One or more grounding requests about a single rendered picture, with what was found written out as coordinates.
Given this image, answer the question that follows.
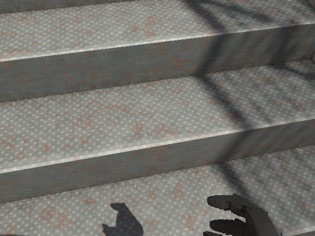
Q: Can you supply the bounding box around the right robot hand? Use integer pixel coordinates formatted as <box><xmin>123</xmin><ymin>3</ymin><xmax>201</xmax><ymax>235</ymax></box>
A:
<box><xmin>203</xmin><ymin>194</ymin><xmax>283</xmax><ymax>236</ymax></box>

